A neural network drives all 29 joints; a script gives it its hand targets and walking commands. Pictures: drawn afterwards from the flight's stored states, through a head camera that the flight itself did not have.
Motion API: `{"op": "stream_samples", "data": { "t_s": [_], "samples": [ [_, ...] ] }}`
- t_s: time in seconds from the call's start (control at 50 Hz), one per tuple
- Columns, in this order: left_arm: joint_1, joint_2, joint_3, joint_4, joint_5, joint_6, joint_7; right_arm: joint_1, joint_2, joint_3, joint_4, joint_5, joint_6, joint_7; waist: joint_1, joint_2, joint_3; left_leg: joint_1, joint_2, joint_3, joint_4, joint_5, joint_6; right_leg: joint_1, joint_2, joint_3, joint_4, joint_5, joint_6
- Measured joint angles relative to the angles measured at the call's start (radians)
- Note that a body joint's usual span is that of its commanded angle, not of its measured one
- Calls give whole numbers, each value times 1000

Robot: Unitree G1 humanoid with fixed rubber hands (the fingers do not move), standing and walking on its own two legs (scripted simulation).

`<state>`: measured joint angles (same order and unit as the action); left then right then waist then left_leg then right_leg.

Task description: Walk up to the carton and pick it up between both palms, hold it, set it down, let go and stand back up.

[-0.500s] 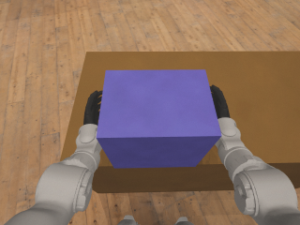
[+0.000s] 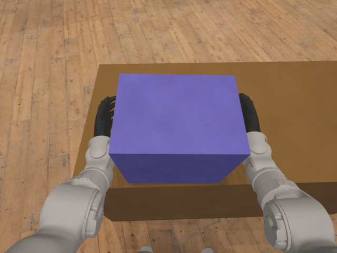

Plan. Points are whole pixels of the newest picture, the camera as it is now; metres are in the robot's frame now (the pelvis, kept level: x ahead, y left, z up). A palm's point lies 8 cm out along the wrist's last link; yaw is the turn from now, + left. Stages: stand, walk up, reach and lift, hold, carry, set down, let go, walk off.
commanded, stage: reach and lift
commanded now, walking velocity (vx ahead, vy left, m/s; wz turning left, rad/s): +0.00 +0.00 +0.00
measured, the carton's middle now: (175, 135) +0.42 +0.02 +0.00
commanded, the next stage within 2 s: none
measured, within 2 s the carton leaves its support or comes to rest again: neither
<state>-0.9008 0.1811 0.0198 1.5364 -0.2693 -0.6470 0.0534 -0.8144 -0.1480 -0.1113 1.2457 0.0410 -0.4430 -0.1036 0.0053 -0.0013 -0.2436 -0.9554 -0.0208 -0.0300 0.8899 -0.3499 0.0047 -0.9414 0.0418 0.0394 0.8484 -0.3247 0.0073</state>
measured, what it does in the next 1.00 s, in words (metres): rises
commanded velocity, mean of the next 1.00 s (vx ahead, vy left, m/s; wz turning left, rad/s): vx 0.00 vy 0.00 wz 0.00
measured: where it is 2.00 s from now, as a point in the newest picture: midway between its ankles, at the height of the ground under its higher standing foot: outside the picture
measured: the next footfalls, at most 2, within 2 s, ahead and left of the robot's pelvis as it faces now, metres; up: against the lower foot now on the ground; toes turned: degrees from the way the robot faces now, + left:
none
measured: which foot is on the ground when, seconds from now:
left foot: down 0.00-1.00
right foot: down 0.00-1.00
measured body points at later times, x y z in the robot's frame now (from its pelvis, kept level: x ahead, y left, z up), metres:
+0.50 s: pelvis -0.01 +0.00 +0.01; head +0.07 +0.01 +0.46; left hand +0.44 +0.19 +0.08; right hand +0.44 -0.17 +0.09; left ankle +0.03 +0.10 -0.68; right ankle +0.03 -0.13 -0.68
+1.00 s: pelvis +0.03 +0.00 +0.06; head +0.04 +0.00 +0.51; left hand +0.42 +0.19 +0.13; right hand +0.42 -0.17 +0.13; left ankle +0.03 +0.10 -0.68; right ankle +0.03 -0.13 -0.68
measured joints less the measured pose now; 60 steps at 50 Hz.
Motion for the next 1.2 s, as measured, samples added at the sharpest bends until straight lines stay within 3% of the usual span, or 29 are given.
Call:
{"op": "stream_samples", "data": {
  "t_s": [0.16,0.36,0.52,0.68,0.8,0.88,0.98,1.08,1.2],
  "samples": [
    [0,2,0,-12,1,13,0,3,0,-3,-26,-5,23,1,0,1,-27,12,2,0,-44,37,4,16,0,0,-53,41,1],
    [0,2,0,-31,1,120,2,4,0,-4,-32,21,118,12,0,1,-27,37,5,-1,-100,71,5,44,0,0,-113,78,1],
    [0,24,-24,-189,1,157,28,18,-1,-2,-217,92,171,5,0,8,-33,54,6,-1,-130,75,0,56,0,0,-136,80,1],
    [105,10,-25,-285,1,292,30,95,-3,56,-263,119,286,-13,0,21,-34,205,11,-4,-223,75,-1,211,0,0,-236,81,1],
    [295,-9,-25,-551,1,402,44,266,-7,125,-472,204,360,-50,0,21,-33,339,15,-6,-271,85,-15,367,0,0,-327,88,1],
    [325,0,-25,-661,10,482,54,290,-7,126,-537,207,401,-62,0,22,-13,440,17,-6,-339,85,-14,462,0,0,-385,104,1],
    [326,-3,2,-683,90,581,47,290,-7,126,-550,182,490,-70,0,21,71,550,19,-7,-399,107,2,576,0,0,-454,137,1],
    [370,-12,12,-756,97,669,47,319,-7,132,-588,183,559,-73,0,21,112,572,19,-7,-426,135,3,606,-1,0,-497,173,1],
    [391,-8,13,-890,97,690,67,330,-7,113,-685,188,553,-75,0,21,109,572,19,-7,-428,154,-1,606,-1,0,-499,192,0]
  ]
}}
